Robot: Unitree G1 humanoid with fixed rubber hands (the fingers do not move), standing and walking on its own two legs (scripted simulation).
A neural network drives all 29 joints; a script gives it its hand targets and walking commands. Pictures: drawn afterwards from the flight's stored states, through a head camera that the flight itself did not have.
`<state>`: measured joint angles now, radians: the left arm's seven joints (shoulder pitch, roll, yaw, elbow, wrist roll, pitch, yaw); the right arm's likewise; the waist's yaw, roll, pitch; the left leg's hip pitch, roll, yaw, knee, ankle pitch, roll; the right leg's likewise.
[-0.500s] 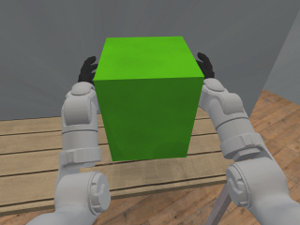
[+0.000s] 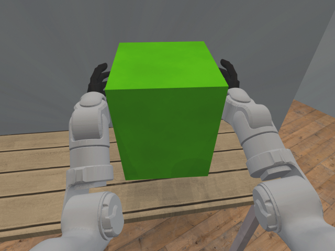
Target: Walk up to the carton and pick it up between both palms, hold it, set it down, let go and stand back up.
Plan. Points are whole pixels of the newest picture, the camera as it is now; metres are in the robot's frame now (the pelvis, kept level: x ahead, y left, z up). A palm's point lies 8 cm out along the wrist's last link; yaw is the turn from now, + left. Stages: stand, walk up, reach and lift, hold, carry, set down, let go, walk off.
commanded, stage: hold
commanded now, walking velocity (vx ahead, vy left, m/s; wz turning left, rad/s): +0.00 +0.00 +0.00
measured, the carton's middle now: (164, 110) +0.38 +0.01 +0.21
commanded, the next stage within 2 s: none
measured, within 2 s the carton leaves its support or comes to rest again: neither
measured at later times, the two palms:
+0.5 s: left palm (97, 98) +0.37 +0.16 +0.26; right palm (228, 93) +0.37 -0.13 +0.27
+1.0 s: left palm (99, 98) +0.36 +0.15 +0.26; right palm (232, 95) +0.36 -0.14 +0.27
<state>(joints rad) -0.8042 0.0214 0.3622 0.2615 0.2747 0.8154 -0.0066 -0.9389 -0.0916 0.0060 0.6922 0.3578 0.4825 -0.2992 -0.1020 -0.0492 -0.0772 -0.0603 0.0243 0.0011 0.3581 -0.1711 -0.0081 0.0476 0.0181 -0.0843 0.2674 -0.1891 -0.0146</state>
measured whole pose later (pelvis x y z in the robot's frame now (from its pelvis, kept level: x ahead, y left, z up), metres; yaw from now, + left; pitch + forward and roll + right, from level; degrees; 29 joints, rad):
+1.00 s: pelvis +0.00 +0.00 +0.00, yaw +0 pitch -8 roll -1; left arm -0.77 0.02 0.35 0.19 0.28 0.84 -0.01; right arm -0.92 -0.09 0.00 0.65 0.37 0.51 -0.30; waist -0.11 -0.04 -0.07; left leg -0.05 0.03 0.00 0.37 -0.18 -0.01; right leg 0.06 0.02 -0.08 0.28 -0.20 -0.01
